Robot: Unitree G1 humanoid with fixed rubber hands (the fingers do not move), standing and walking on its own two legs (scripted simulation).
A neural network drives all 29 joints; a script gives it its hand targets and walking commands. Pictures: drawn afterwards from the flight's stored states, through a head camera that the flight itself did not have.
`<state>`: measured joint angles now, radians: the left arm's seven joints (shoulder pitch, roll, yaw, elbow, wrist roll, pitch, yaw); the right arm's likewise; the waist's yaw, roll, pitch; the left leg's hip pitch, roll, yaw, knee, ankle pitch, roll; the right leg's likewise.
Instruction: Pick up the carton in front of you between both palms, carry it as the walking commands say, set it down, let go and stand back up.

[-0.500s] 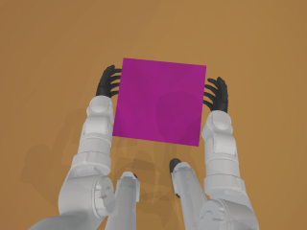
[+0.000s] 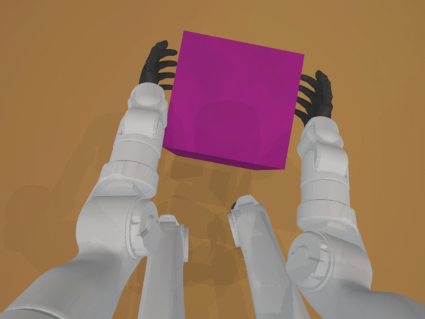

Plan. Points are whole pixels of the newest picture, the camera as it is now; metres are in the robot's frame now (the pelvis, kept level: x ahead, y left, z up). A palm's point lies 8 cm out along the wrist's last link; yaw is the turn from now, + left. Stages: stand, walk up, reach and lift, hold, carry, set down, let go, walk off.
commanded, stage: set down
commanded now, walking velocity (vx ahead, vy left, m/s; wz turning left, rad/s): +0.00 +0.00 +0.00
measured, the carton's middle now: (227, 115) +0.47 -0.09 -0.19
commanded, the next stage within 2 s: none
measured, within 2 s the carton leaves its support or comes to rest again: rests again in 0.92 s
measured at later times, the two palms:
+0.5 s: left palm (173, 95) +0.55 +0.02 -0.25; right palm (293, 129) +0.43 -0.25 -0.24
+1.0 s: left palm (177, 97) +0.56 +0.01 -0.31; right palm (285, 133) +0.43 -0.25 -0.31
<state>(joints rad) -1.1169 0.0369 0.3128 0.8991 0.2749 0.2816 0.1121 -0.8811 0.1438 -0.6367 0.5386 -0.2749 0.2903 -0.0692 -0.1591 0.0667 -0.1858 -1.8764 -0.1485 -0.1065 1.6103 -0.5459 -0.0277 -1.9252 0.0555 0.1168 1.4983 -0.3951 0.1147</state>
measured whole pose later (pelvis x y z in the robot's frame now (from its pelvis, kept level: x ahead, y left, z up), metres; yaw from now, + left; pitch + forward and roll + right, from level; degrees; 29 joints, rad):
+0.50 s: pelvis -0.02 -0.01 -0.10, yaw +1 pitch +50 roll -3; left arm -1.47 0.20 0.12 1.08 0.15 0.27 0.14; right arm -1.13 0.07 -0.67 0.56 -0.21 0.30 -0.08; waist -0.20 0.08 0.06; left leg -2.21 -0.20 -0.11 1.93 -0.58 -0.06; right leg -2.25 0.07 0.11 1.81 -0.43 0.13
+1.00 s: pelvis -0.02 +0.00 -0.14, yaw +0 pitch +46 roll -5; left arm -1.64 0.27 0.01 1.24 0.10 0.24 0.12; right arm -1.24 0.00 -0.68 0.74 -0.17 0.25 -0.05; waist -0.23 0.06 0.21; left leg -2.26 -0.20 -0.10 2.10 -0.63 -0.04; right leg -2.29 0.03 0.08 1.97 -0.48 0.14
